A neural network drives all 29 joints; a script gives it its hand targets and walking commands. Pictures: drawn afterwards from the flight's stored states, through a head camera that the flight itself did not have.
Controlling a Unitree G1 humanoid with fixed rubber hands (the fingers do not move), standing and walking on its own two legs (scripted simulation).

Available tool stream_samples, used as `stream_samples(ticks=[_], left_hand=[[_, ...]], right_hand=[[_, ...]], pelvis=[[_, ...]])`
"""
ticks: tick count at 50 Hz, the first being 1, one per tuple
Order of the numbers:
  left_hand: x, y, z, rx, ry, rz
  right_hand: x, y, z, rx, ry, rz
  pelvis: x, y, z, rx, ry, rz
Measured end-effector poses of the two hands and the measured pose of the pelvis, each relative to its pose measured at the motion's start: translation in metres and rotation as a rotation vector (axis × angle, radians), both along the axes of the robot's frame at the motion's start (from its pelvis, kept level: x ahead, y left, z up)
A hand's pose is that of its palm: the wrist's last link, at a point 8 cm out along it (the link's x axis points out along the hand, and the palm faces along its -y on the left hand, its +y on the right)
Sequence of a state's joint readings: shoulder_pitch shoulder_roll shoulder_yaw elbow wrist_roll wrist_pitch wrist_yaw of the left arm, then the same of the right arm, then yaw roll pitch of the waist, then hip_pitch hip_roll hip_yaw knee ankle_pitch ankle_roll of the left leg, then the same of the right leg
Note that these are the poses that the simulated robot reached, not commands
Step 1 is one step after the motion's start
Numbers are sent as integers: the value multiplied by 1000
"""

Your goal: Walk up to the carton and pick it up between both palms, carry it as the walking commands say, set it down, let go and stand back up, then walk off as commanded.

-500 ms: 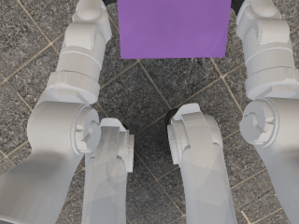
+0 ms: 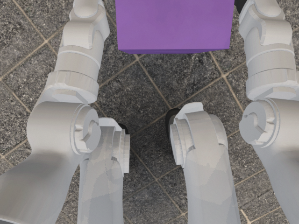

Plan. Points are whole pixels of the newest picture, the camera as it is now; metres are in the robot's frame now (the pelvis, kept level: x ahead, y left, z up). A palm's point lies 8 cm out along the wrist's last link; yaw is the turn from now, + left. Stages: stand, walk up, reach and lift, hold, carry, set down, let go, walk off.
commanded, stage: set down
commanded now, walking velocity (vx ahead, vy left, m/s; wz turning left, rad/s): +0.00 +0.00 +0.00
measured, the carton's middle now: (167, 3) +0.54 -0.12 -0.25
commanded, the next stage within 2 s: none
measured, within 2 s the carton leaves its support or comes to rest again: neither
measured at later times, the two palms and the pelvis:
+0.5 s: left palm out of the picture +0.55 +0.03 -0.18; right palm out of the picture +0.50 -0.26 -0.18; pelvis -0.01 +0.00 -0.01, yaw -1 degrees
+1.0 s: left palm out of the picture +0.56 +0.06 -0.17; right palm out of the picture +0.51 -0.30 -0.17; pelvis -0.02 +0.00 +0.00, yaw -2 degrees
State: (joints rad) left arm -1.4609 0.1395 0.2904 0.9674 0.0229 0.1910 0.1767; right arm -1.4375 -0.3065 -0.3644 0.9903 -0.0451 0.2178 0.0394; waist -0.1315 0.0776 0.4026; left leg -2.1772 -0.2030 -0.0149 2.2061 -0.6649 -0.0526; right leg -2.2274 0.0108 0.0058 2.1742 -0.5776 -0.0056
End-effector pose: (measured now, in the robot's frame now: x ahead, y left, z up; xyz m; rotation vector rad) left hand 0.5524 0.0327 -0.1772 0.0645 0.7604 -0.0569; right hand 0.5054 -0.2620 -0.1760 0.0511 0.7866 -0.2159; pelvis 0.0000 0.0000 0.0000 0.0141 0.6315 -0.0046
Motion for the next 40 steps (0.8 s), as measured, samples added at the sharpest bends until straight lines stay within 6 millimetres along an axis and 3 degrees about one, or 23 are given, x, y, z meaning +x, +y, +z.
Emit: stream_samples(ticks=[28, 35, 40], left_hand=[[1, 2, -1, 27, -43, -67], [-5, 17, -6, 82, -7, -59], [-4, 24, -3, 67, -27, -32]], right_hand=[[-1, -3, -7, -24, -31, 7], [-11, -21, -11, -49, 4, -70], [-11, -37, -2, -63, -22, -98]], pelvis=[[-9, 0, -4, -4, -67, -12], [-14, -1, 1, 4, -77, -23], [-18, -3, 0, 9, -80, -24]])
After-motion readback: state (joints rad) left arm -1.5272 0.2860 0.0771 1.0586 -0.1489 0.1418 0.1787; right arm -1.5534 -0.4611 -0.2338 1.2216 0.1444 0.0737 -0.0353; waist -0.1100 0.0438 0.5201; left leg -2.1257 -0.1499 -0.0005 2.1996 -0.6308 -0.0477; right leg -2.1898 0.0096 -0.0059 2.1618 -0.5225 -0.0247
